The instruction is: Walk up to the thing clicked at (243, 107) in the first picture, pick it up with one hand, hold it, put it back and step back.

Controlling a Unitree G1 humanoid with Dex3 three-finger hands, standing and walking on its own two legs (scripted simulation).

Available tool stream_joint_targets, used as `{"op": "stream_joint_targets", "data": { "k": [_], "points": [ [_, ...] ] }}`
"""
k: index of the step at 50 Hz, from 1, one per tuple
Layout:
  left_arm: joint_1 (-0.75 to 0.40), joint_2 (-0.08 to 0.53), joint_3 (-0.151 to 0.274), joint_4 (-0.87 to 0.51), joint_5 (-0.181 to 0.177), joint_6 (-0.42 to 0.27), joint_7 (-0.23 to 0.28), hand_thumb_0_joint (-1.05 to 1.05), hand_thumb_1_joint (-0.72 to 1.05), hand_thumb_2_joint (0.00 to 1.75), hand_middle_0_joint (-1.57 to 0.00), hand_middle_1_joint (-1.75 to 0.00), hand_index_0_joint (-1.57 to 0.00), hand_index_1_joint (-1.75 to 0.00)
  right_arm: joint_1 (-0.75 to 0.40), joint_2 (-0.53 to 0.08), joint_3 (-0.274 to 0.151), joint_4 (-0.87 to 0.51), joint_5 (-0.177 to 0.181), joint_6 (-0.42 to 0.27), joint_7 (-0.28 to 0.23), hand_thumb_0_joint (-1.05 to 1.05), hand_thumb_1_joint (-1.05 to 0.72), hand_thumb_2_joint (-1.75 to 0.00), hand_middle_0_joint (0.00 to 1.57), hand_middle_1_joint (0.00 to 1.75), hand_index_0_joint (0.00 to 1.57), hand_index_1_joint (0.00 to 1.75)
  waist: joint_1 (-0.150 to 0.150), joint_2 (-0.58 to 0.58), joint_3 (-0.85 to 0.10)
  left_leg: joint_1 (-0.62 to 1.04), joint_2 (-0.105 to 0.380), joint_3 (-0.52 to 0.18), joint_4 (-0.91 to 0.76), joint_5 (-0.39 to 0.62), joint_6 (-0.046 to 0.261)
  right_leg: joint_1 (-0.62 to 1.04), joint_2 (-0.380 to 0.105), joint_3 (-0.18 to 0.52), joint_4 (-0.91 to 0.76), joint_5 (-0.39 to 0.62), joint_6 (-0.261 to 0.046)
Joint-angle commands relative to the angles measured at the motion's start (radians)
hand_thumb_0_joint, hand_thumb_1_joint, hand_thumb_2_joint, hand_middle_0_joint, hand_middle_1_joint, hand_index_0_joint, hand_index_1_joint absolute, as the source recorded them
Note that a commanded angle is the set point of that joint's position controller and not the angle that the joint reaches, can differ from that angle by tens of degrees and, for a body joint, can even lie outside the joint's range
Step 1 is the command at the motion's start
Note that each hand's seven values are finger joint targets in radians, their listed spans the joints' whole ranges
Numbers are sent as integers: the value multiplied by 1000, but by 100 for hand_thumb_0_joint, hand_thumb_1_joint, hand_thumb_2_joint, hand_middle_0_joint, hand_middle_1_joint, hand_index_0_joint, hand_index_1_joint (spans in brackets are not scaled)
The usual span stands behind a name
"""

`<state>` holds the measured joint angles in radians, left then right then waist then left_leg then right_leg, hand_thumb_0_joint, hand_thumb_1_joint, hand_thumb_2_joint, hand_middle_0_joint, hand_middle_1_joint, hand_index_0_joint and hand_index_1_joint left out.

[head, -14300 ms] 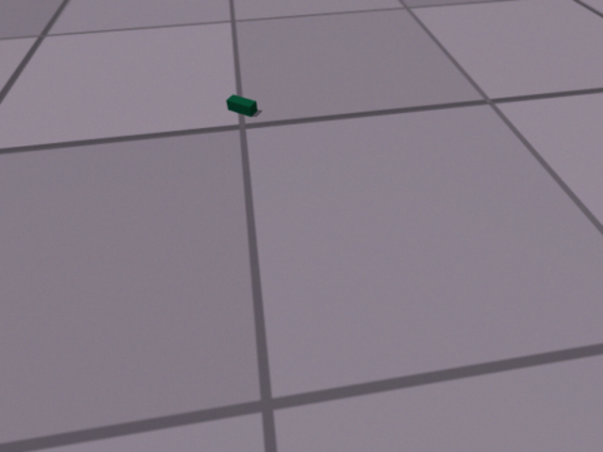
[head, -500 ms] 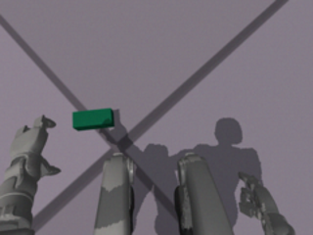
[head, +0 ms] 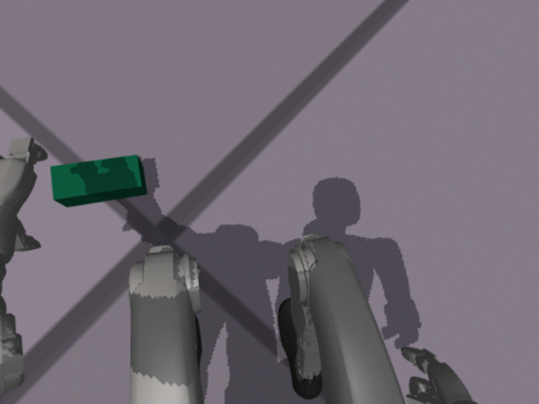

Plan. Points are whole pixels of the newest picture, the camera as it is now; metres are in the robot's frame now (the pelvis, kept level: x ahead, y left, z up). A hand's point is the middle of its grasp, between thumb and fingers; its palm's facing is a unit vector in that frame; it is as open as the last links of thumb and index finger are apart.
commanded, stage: rise first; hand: left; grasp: from above
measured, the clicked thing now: (101, 181) +0.50 +0.30 -0.34
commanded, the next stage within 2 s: none
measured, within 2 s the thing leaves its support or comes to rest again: neither
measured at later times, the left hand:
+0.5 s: hand (40, 192) +0.43 +0.35 -0.19, palm faces -0.43 -0.08 -0.90, open 14.2 cm
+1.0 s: hand (48, 187) +0.45 +0.35 -0.20, palm faces -0.43 -0.09 -0.90, open 14.1 cm
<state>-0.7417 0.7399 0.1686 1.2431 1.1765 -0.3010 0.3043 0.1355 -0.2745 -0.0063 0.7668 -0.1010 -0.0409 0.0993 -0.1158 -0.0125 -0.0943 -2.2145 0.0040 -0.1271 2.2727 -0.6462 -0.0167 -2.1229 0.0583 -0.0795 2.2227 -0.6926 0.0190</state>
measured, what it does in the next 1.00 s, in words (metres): stands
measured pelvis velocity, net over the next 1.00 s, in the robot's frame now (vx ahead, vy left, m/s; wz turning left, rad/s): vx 0.01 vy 0.00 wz -0.05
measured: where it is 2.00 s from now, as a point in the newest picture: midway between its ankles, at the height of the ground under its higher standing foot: (245, 371)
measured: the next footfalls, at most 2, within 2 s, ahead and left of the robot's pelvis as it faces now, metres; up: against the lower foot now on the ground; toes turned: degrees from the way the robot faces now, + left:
none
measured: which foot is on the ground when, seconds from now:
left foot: down 0.00-1.00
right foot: down 0.00-1.00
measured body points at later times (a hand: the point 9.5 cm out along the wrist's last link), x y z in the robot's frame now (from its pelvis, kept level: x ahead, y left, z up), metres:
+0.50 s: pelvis +0.01 +0.00 -0.03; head +0.24 +0.07 +0.35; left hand +0.45 +0.35 -0.14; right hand +0.09 -0.27 -0.14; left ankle +0.09 +0.13 -0.34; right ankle +0.10 -0.12 -0.34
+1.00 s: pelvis +0.01 +0.00 -0.04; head +0.25 +0.08 +0.33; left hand +0.46 +0.35 -0.15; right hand +0.08 -0.27 -0.14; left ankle +0.09 +0.13 -0.34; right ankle +0.10 -0.12 -0.34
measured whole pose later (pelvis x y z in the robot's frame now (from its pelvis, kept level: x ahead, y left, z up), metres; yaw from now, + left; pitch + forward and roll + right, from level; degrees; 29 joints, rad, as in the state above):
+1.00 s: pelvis +0.01 +0.00 -0.04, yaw -3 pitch +33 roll -9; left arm -0.87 0.85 0.19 1.39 1.25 -0.28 0.39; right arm 0.10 -0.27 0.08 0.75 -0.16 -0.03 0.13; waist -0.19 -0.04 -0.02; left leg -2.32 0.01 -0.17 2.41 -0.69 -0.02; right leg -2.22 0.08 -0.11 2.33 -0.71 0.03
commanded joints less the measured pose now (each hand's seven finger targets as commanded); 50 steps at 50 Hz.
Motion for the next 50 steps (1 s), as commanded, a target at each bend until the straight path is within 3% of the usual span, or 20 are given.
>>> {"op": "stream_joint_targets", "data": {
  "k": [1,6,8,15,17,19,21,23,29,37,38,39,42,50],
  "points": [
    [-300,321,48,-101,33,-6,66,0,-56,102,-6,-99,-5,-100,148,-223,-67,-29,-11,0,-3,0,-90,-90,20,30,20,30,8,232,-627,528,-2,71,-231,83,43,208,9,-62,-227,125,-58],
    [-338,336,39,-60,69,-8,90,0,-56,102,-6,-99,-6,-99,149,-227,-54,-19,-27,7,0,0,-90,-90,20,30,20,30,-13,253,-627,528,1,62,-207,100,42,188,10,-72,-196,146,-56],
    [-330,349,45,-33,79,-9,95,0,-57,102,-7,-99,-6,-100,139,-222,-48,-20,-28,9,2,0,-90,-90,20,30,20,30,-7,232,-616,491,-1,70,-191,87,47,189,15,-70,-198,135,-56],
    [-368,357,41,-12,83,5,114,0,-57,102,-7,-100,-6,-100,148,-222,-30,-11,-44,7,5,0,-90,-90,20,30,20,30,-29,252,-640,490,2,72,-150,138,47,212,20,-76,-170,191,-52],
    [-385,364,48,-14,75,7,118,0,-56,101,-6,-100,-6,-100,145,-229,-31,-15,-48,7,5,0,-90,-90,20,30,20,30,-37,251,-632,473,5,71,-146,119,49,200,21,-78,-168,178,-51],
    [-375,365,42,-1,73,10,118,0,-55,100,-6,-102,-7,-102,138,-226,-26,-13,-47,5,7,0,-90,-90,20,30,20,30,-26,279,-610,476,6,65,-157,103,44,179,19,-80,-157,163,-54],
    [-398,373,45,-2,73,10,118,0,-55,101,-6,-102,-7,-101,141,-231,-22,-17,-47,6,7,0,-90,-90,20,30,20,30,-43,266,-612,463,8,61,-145,96,47,176,23,-84,-158,160,-53],
    [-374,370,44,-3,67,11,118,0,-55,100,-6,-103,-7,-102,139,-225,-20,-17,-48,6,6,0,-90,-90,20,30,20,30,-31,265,-619,460,8,66,-136,110,46,191,24,-80,-157,175,-53],
    [-366,376,47,-7,63,18,114,0,-54,99,-6,-103,-7,-102,155,-232,-15,-15,-49,10,10,0,-90,-90,20,30,20,30,-45,283,-627,487,12,53,-125,174,42,193,24,-87,-130,231,-51],
    [-379,403,57,-9,57,16,112,0,-53,98,-6,-104,-8,-102,162,-237,-1,-24,-53,12,15,0,-90,-90,20,30,20,30,-56,267,-619,440,13,59,-102,150,49,227,29,-88,-141,223,-48],
    [-365,409,63,-3,57,16,114,0,-59,106,-9,-101,-6,-104,158,-241,-3,-26,-49,12,15,0,-90,-90,20,30,20,30,-47,278,-616,446,11,58,-109,144,46,211,29,-88,-135,214,-51],
    [-383,412,69,-18,55,15,116,0,-54,100,-7,-103,-7,-102,158,-244,-5,-28,-51,13,15,0,-90,-90,20,30,20,30,-53,298,-625,462,13,52,-116,138,43,199,27,-93,-125,207,-51],
    [-372,390,48,6,63,19,114,0,-55,101,-7,-103,-7,-103,158,-242,0,-24,-50,15,16,0,-90,-90,20,30,20,30,-60,304,-615,480,13,48,-110,163,41,185,28,-96,-123,226,-52],
    [-402,402,47,12,60,16,121,0,-55,101,-7,-102,-7,-102,163,-247,12,-28,-55,11,18,0,-90,-90,20,30,20,30,-76,301,-604,450,12,52,-92,154,45,201,30,-96,-126,227,-48]
  ]
}}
